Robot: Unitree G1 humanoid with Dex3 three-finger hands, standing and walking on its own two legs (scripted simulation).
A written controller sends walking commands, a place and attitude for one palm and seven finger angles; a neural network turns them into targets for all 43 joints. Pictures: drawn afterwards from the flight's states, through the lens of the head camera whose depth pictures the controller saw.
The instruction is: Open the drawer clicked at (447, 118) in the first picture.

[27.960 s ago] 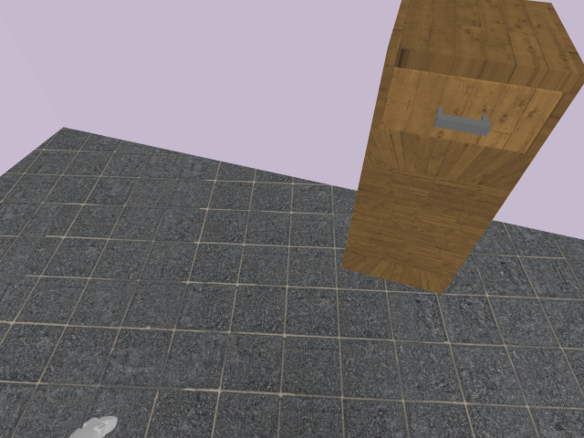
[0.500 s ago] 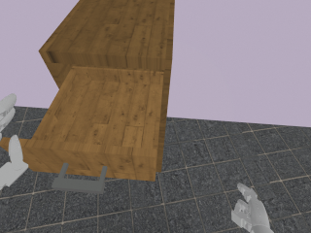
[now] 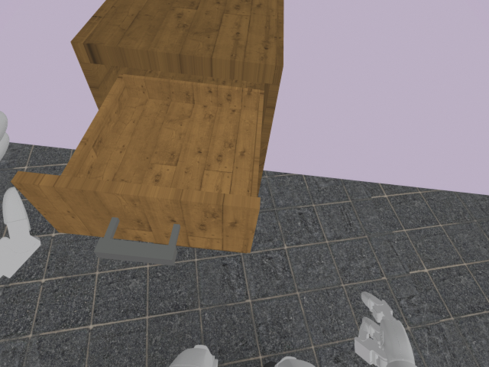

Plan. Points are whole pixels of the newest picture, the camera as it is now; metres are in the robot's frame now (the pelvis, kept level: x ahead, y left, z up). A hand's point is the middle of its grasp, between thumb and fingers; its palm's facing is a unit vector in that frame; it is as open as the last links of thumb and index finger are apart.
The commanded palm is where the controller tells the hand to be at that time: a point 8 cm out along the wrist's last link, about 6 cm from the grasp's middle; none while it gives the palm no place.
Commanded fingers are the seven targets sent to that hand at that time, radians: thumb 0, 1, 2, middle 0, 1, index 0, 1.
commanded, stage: step back with the hand held close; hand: left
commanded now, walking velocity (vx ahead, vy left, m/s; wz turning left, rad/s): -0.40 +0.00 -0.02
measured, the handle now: (141, 239) +0.30 +0.19 +0.02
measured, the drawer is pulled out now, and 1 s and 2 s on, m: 0.30 0.30 0.30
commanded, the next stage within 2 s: stop stepping back and stand still in 0.42 s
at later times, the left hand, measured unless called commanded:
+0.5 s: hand (21, 328) +0.13 +0.20 +0.20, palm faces +0.24 -0.84 -0.49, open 7.4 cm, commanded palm +0.06 +0.26 +0.21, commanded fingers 0.00 0.90 0.90 -0.20 -0.30 -0.20 -0.30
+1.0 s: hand out of the picture +0.03 +0.22 +0.19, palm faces +0.41 -0.83 -0.38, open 7.4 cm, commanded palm -0.04 +0.26 +0.21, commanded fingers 0.00 0.90 0.90 -0.20 -0.30 -0.20 -0.30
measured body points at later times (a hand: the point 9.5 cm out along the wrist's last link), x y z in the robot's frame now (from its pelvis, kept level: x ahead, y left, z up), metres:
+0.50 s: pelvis -0.08 -0.02 +0.01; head -0.02 +0.01 +0.46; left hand +0.12 +0.24 +0.23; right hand +0.11 -0.25 -0.06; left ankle -0.05 +0.07 -0.69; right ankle -0.15 -0.15 -0.72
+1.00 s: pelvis -0.17 -0.02 +0.01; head -0.17 +0.00 +0.46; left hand +0.00 +0.26 +0.21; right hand -0.03 -0.28 -0.07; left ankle -0.17 +0.09 -0.73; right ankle -0.13 -0.15 -0.72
